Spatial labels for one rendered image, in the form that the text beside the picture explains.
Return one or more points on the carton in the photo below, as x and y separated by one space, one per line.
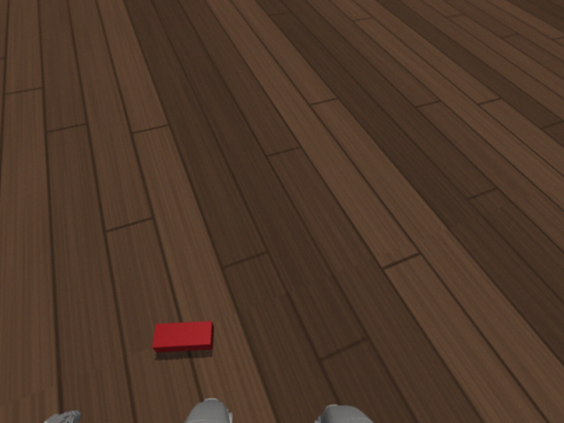
179 337

